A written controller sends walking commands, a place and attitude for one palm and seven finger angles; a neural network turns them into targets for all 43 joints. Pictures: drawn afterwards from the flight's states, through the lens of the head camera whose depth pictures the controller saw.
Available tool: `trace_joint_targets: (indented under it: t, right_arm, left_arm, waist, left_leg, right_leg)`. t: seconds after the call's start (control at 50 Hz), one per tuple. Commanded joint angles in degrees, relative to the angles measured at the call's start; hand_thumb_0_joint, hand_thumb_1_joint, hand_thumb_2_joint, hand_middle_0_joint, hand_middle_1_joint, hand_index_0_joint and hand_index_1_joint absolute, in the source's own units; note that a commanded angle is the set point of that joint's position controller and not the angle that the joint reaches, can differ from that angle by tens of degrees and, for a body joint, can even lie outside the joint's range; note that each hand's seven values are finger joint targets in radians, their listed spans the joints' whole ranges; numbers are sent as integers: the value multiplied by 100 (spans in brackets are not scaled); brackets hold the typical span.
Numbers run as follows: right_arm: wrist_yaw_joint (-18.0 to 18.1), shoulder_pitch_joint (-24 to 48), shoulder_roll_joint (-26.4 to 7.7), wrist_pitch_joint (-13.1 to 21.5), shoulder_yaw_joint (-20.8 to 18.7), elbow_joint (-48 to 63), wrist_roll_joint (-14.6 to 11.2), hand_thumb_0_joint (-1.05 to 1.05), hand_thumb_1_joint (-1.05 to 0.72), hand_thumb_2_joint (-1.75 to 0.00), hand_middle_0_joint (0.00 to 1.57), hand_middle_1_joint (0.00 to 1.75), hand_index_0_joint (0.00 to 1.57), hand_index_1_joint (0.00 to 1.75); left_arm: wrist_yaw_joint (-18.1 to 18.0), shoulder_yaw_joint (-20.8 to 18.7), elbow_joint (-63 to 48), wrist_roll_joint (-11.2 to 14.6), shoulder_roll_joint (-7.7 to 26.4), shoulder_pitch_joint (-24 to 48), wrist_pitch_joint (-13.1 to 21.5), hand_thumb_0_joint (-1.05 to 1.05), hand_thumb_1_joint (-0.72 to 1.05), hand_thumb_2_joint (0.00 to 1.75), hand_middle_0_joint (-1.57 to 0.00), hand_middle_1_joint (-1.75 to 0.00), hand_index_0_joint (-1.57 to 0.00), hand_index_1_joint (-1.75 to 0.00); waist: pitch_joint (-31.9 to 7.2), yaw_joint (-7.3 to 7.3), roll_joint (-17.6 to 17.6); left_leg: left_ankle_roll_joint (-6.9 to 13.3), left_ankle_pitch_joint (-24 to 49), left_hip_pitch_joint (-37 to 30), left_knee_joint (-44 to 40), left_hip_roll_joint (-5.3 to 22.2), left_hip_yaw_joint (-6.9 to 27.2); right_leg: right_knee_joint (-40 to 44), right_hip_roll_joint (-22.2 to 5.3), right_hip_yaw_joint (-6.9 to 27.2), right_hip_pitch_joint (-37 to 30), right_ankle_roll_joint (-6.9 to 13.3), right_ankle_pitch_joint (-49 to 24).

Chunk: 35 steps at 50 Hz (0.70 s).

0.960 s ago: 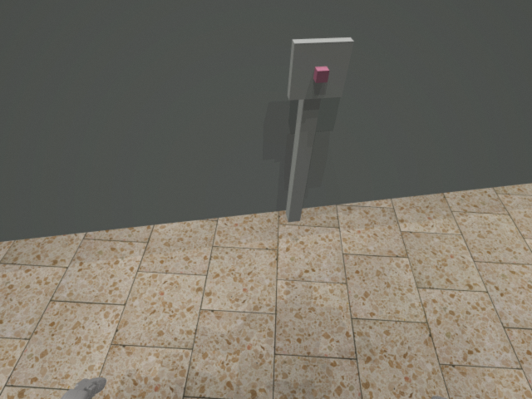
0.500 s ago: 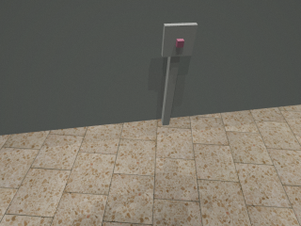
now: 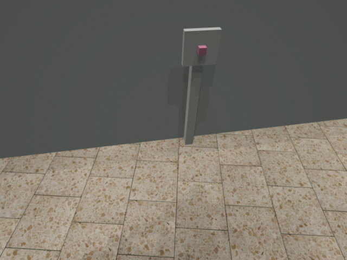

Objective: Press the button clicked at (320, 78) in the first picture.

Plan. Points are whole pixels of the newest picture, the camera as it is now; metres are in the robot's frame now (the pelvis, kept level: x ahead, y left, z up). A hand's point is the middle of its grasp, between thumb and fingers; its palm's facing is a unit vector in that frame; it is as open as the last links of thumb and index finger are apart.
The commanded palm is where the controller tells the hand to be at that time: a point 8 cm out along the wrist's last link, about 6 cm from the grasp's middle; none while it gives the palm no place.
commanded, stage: look at it before walking up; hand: left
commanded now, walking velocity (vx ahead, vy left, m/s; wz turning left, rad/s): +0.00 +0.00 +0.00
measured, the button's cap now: (201, 50) +1.04 -0.08 +0.00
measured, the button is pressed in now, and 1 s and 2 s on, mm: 0 0 0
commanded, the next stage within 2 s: walk to a spot facing it in 0.58 s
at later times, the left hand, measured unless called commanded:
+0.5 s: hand out of the picture +0.08 +0.25 -0.16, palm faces -0.02 -0.94 -0.33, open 7.4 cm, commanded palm none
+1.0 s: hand out of the picture +0.07 +0.21 -0.18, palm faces -0.11 -0.95 -0.28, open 7.4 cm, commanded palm none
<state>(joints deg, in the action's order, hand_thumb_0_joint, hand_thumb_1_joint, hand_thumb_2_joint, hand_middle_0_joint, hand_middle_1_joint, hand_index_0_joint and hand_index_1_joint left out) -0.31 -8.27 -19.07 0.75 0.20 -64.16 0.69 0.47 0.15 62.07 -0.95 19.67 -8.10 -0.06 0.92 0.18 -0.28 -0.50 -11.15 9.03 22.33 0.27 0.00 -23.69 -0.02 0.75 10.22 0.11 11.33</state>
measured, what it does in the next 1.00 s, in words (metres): stands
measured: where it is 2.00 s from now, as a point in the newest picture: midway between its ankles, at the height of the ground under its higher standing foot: outside the picture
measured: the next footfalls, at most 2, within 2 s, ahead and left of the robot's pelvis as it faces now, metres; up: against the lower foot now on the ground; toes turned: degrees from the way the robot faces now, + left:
left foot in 1.68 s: +0.06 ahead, +0.10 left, +0.00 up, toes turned -30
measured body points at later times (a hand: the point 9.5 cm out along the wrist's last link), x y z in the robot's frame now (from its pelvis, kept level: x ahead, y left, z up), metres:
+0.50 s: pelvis +0.01 +0.00 +0.00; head +0.01 +0.00 +0.45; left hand +0.08 +0.30 -0.13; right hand +0.09 -0.30 -0.13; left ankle +0.01 +0.13 -0.74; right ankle +0.02 -0.12 -0.74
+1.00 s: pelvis +0.00 -0.01 -0.01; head +0.02 -0.01 +0.44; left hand +0.08 +0.26 -0.16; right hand +0.06 -0.28 -0.16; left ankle +0.01 +0.13 -0.74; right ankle +0.01 -0.11 -0.74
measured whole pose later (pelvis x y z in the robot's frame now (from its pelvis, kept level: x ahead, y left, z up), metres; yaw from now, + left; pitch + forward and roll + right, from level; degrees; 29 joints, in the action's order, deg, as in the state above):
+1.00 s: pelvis +0.00 -0.01 -0.01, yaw -8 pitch -2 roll +2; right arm 1.0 -8.0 -14.0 -0.8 -1.3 -57.7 0.8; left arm 0.8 -1.7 57.3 -1.3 16.2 -11.9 -3.5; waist 4.0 1.6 -2.0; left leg -1.1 -16.6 11.8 30.4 2.5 -7.2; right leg -38.1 1.8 4.7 18.7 0.0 17.2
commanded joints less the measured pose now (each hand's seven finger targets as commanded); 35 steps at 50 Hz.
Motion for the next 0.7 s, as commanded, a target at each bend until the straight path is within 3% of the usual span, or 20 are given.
trace_joint_targets:
  t: [0.0, 0.22, 0.34, 0.68]
  right_arm:
    - [88, 310, -1191, 128, -222, 369, 2, 0, -90, -90, 20, 30, 20, 30]
    - [101, 329, -1178, 137, -224, 362, -11, 0, -90, -90, 20, 30, 20, 30]
    - [105, 349, -1182, 136, -216, 355, -12, 0, -90, -90, 20, 30, 20, 30]
    - [125, 426, -1227, 142, -220, 363, -11, 0, -90, -90, 20, 30, 20, 30]
  left_arm:
    - [-92, -222, -335, 28, 1177, 261, 149, 0, 90, 90, -20, -30, -20, -30]
    - [-100, -234, -310, 27, 1167, 230, 179, 0, 90, 90, -20, -30, -20, -30]
    - [-99, -228, -289, 27, 1168, 249, 169, 0, 90, 90, -20, -30, -20, -30]
    - [-94, -232, -285, 27, 1180, 251, 175, 0, 90, 90, -20, -30, -20, -30]
  waist:
    - [-147, -8, -13]
    - [-283, 1, -4]
    - [-203, -8, 121]
    - [-245, -9, 10]
  left_leg:
    - [202, 41, 92, -469, 589, 567]
    - [190, 449, -46, -418, 634, 540]
    - [185, 407, -37, -479, 641, 555]
    - [167, 666, -264, -506, 683, 484]
  right_leg:
    - [592, -664, 681, 77, 175, 184]
    - [537, -686, 623, -96, 185, -428]
    - [560, -673, 612, -83, 172, -367]
    - [559, -660, 616, -139, 172, -799]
